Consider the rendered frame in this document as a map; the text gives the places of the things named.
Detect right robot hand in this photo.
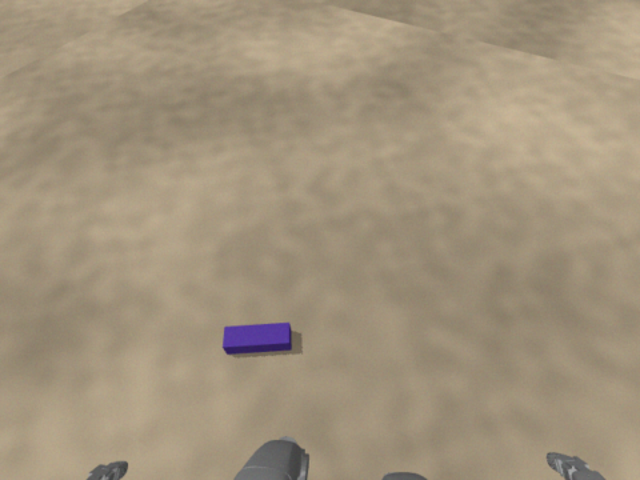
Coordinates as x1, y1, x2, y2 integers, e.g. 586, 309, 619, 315
546, 452, 605, 480

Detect left robot hand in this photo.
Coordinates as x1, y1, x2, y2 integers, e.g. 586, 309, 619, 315
86, 461, 128, 480

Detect carton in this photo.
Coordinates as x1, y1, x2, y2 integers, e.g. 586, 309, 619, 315
223, 323, 291, 354

